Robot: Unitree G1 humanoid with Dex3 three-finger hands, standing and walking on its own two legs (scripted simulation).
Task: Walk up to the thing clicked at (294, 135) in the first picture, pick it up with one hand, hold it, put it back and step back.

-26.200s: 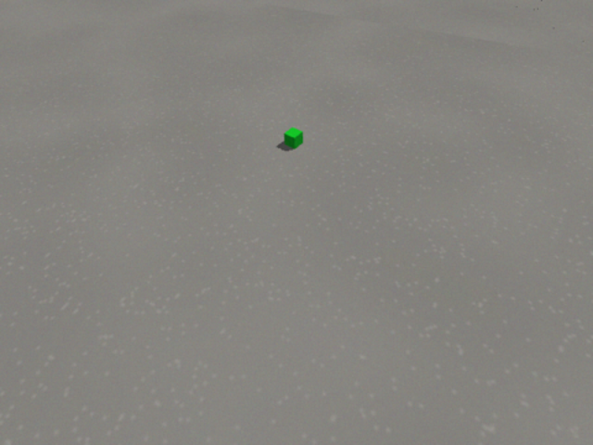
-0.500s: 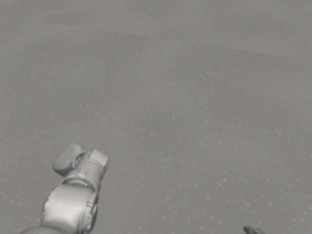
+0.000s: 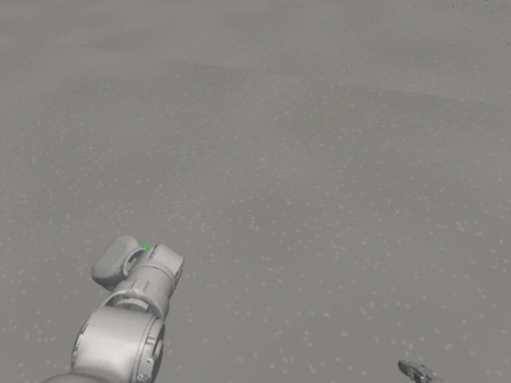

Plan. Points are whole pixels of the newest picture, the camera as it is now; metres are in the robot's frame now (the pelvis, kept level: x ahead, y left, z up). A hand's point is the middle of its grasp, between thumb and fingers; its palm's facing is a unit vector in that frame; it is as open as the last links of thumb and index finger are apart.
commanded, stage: hold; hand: left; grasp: from above
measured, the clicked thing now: (147, 275) +0.35 +0.23 -0.08
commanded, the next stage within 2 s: crouch in 0.88 s
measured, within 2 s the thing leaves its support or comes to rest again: neither
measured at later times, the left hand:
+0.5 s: hand (135, 275) +0.32 +0.23 -0.02, palm faces -0.14 -0.40 -0.91, open 10.0 cm
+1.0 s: hand (139, 277) +0.32 +0.22 -0.02, palm faces -0.15 -0.40 -0.90, open 10.0 cm
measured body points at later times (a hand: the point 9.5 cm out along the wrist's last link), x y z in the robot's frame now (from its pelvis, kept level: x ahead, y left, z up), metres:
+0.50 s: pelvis +0.00 +0.00 +0.01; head +0.02 -0.02 +0.46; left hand +0.33 +0.25 +0.03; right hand +0.14 -0.24 -0.12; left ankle -0.01 +0.14 -0.72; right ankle +0.00 -0.11 -0.72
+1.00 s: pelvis +0.00 +0.00 +0.01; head +0.01 -0.02 +0.46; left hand +0.33 +0.24 +0.03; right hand +0.15 -0.24 -0.11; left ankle -0.01 +0.14 -0.72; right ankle +0.00 -0.11 -0.72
